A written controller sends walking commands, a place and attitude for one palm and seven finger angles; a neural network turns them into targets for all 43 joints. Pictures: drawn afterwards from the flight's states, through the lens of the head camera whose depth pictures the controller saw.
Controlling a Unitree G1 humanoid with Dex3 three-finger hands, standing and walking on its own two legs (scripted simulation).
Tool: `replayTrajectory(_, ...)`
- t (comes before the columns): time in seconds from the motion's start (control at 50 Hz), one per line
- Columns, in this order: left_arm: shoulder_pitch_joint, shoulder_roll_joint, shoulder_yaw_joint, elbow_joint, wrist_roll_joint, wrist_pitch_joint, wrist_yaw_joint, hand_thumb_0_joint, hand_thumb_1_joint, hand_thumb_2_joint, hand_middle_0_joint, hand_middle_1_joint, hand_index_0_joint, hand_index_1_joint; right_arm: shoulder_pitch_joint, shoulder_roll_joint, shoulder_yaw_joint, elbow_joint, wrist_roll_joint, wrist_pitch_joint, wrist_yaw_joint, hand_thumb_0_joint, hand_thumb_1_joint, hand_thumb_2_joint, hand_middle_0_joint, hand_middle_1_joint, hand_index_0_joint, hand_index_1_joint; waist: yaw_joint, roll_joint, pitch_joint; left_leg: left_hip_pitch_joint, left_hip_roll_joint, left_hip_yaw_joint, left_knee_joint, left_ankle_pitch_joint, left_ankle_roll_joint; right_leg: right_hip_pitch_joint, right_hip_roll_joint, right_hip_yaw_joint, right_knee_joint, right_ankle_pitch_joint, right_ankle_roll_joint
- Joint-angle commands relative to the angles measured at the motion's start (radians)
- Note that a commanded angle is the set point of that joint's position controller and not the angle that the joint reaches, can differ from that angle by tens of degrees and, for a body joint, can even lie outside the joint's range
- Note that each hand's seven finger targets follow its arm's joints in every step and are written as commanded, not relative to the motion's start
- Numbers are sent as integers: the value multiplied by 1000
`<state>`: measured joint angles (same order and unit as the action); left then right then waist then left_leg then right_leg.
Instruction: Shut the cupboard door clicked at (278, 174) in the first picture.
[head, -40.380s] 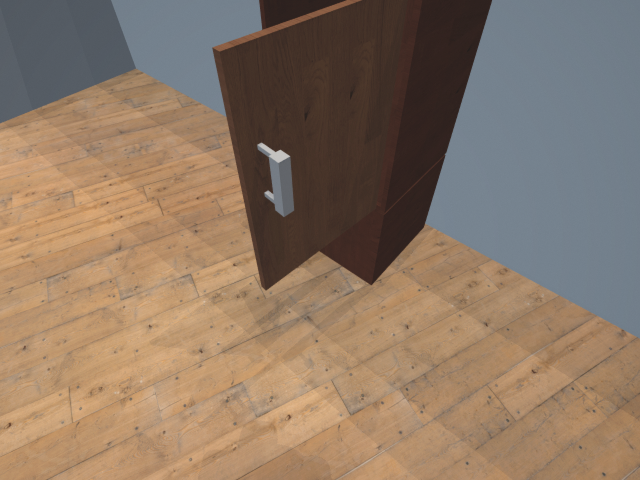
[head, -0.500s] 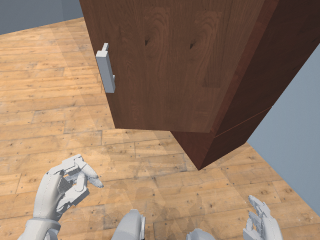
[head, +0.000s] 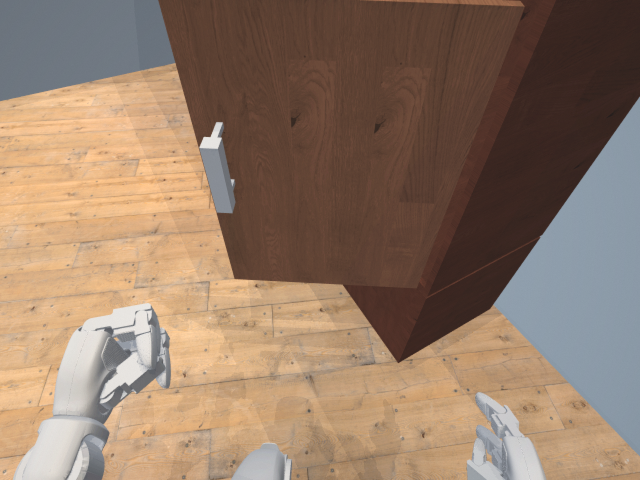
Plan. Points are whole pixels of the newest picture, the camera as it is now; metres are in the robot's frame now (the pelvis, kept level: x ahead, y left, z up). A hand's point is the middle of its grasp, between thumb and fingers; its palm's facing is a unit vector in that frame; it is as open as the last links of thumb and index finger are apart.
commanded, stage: raise the hand and make a fist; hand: left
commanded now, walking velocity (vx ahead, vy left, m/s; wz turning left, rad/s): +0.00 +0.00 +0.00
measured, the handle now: (222, 168) +0.54 +0.20 +0.08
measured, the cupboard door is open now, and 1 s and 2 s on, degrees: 58 58 58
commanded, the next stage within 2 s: bring the fist close to the handle in 0.38 s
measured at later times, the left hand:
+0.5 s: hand (185, 368) +0.22 +0.17 +0.07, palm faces -0.02 -1.00 -0.04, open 3.1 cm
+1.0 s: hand (202, 272) +0.34 +0.18 +0.08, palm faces +0.05 -1.00 -0.02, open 3.1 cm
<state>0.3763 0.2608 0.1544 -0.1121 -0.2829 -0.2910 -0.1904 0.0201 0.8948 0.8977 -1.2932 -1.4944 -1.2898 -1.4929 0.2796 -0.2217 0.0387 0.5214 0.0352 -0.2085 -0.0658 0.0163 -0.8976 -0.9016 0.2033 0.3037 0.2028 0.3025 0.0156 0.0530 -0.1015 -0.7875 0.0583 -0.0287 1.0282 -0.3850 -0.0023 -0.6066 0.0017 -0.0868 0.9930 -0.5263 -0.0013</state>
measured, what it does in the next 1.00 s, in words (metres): stands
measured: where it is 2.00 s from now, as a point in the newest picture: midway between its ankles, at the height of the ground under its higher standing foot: outside the picture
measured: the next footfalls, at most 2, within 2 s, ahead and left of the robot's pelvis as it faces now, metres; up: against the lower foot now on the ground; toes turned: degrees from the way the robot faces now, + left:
none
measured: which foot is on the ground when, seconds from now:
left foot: down 0.00-1.00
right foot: down 0.00-1.00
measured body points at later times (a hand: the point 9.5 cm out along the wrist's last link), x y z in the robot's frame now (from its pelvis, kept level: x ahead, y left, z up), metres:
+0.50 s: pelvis +0.00 -0.01 +0.00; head +0.03 -0.03 +0.45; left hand +0.22 +0.22 +0.08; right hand +0.18 -0.24 -0.08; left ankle +0.07 +0.12 -0.67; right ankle -0.01 -0.12 -0.67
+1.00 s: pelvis +0.01 -0.01 +0.00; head +0.05 -0.02 +0.45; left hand +0.33 +0.23 +0.08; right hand +0.14 -0.26 -0.09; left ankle +0.07 +0.12 -0.67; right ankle -0.01 -0.12 -0.67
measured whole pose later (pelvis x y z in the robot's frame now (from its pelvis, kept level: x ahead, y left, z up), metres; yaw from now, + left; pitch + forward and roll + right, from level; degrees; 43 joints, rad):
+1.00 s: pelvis +0.01 -0.01 +0.00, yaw -1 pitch +10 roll -1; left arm -0.10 0.25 0.21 0.33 -0.26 -0.27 -0.17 0.02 0.90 0.90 -1.30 -1.50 -1.30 -1.50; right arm 0.29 -0.26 0.02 0.60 0.04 -0.18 -0.06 0.02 -0.90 -0.90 0.20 0.30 0.20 0.30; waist -0.01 0.04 -0.10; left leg -0.79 0.06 0.01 0.98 -0.37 -0.01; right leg -0.64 0.00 -0.05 0.98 -0.52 -0.01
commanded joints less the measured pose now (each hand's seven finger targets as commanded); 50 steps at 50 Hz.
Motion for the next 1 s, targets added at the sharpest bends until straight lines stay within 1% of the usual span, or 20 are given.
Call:
replayTrajectory(0.0,-60,63,28,-120,-24,-59,-24,0,900,900,-1300,-1500,-1300,-1500,-67,-133,-57,-137,5,-59,3,0,-900,-900,200,300,200,300,-11,-10,-102,207,-41,-25,-188,44,26,-57,37,36,-192,142,-19)
replayTrajectory(0.04,-42,55,0,-89,-24,-29,-58,0,900,900,-1300,-1500,-1300,-1500,-61,-142,-63,-143,9,-59,2,0,-900,-900,200,300,200,300,-14,-35,-102,200,-45,-16,-188,53,28,-47,27,49,-207,152,-12)
replayTrajectory(0.1,-59,104,39,-108,-30,-13,-77,0,900,900,-1300,-1500,-1300,-1500,-63,-145,-69,-148,10,-62,-3,0,-900,-900,200,300,200,300,1,-49,-124,201,-50,-10,-180,79,32,-19,23,67,-214,168,-10)
replayTrajectory(0.2,-140,169,140,-204,-37,-99,-16,0,900,900,-1300,-1500,-1300,-1500,-73,-130,-65,-137,-3,-63,-5,0,-900,-900,200,300,200,300,22,-12,-170,219,-49,-10,-169,112,28,-13,28,59,-175,200,-19)
replayTrajectory(0.28,-119,99,76,-166,-29,-140,-7,0,900,900,-1300,-1500,-1300,-1500,-77,-126,-64,-127,-1,-69,6,0,-900,-900,200,300,200,300,2,15,-150,213,-46,-5,-159,79,25,-56,26,65,-172,166,-18)
replayTrajectory(0.36,-66,66,4,-121,-20,-81,-57,0,900,900,-1300,-1500,-1300,-1500,-64,-133,-69,-134,11,-66,7,0,-900,-900,200,300,200,300,-5,2,-135,207,-47,-2,-171,73,31,-40,24,72,-193,170,-12)
replayTrajectory(0.42,-75,96,28,-126,-25,-38,-71,0,900,900,-1300,-1500,-1300,-1500,-67,-135,-69,-143,13,-61,1,0,-900,-900,200,300,200,300,-3,-31,-133,196,-51,-4,-171,75,34,-21,19,80,-207,168,-8)
replayTrajectory(0.46,-111,112,59,-139,-37,-38,-64,0,900,900,-1300,-1500,-1300,-1500,-75,-133,-66,-146,10,-57,-6,0,-900,-900,200,300,200,300,-2,-72,-124,180,-52,-2,-159,61,33,-23,17,96,-220,133,-4)
replayTrajectory(0.48,-192,135,82,-139,-39,-50,-54,0,900,900,-1300,-1500,-1300,-1500,-76,-138,-63,-136,7,-58,-10,0,-900,-900,200,300,200,300,-16,-83,-120,171,-49,-4,-147,54,34,-46,17,100,-219,118,-3)
replayTrajectory(0.5,-260,169,115,-132,-35,-67,-38,0,900,900,-1300,-1500,-1300,-1500,-73,-141,-61,-119,5,-58,-16,0,-900,-900,200,300,200,300,-16,-61,-101,155,-46,-5,-136,43,32,-62,21,102,-214,93,-9)
replayTrajectory(0.54,-397,144,99,-95,-31,-100,-19,0,900,900,-1300,-1500,-1300,-1500,-79,-134,-54,-98,4,-67,-16,0,-900,-900,200,300,200,300,-39,-50,-98,145,-42,-10,-118,15,30,-109,20,106,-201,52,-11)
replayTrajectory(0.6,-440,134,79,-72,-23,-124,-19,0,900,900,-1300,-1500,-1300,-1500,-72,-138,-57,-83,1,-81,-14,0,-900,-900,200,300,200,300,-26,10,-174,178,-40,-13,-118,37,32,-98,26,95,-171,89,-19)
replayTrajectory(0.68,-476,130,41,31,-13,-54,-56,0,900,900,-1300,-1500,-1300,-1500,-54,-150,-56,-75,9,-80,-13,0,-900,-900,200,300,200,300,-25,32,-229,213,-40,-7,-135,85,32,-59,18,97,-179,167,-14)
replayTrajectory(0.7,-451,152,63,77,-9,-24,-58,0,900,900,-1300,-1500,-1300,-1500,-45,-157,-57,-74,9,-75,-13,0,-900,-900,200,300,200,300,-14,18,-235,205,-41,-7,-139,97,33,-39,19,97,-182,181,-14)
replayTrajectory(0.72,-477,141,52,93,-9,-2,-60,0,900,900,-1300,-1500,-1300,-1500,-47,-155,-56,-79,12,-66,-12,0,-900,-900,200,300,200,300,-23,-15,-221,208,-41,-2,-148,99,34,-37,15,95,-194,192,-8)
replayTrajectory(0.78,-578,157,93,143,-17,31,-39,0,900,900,-1300,-1500,-1300,-1500,-49,-157,-56,-76,11,-48,-12,0,-900,-900,200,300,200,300,-18,-45,-213,215,-42,0,-165,105,31,-29,15,89,-203,207,-5)
replayTrajectory(0.8,-575,190,140,164,-19,31,-22,0,900,900,-1300,-1500,-1300,-1500,-48,-163,-59,-75,8,-41,-12,0,-900,-900,200,300,200,300,-1,-52,-220,213,-43,-2,-169,120,29,-8,17,84,-197,223,-8)
replayTrajectory(0.82,-595,161,126,167,-20,23,-13,0,900,900,-1300,-1500,-1300,-1500,-51,-156,-57,-79,8,-35,-9,0,-900,-900,200,300,200,300,-7,-64,-229,224,-44,5,-173,134,29,-1,14,81,-196,247,-5)
replayTrajectory(0.9,-679,185,153,198,2,-48,27,0,900,900,-1300,-1500,-1300,-1500,-39,-157,-64,-56,1,-21,0,0,-900,-900,200,300,200,300,-5,-27,-254,249,-41,9,-167,181,26,-6,19,72,-166,310,-11)
replayTrajectory(0.98,-765,148,85,298,37,-83,11,0,900,900,-1300,-1500,-1300,-1500,-19,-164,-72,-30,3,-7,9,0,-900,-900,200,300,200,300,-36,-10,-243,258,-36,12,-161,168,26,-59,19,71,-161,308,-10)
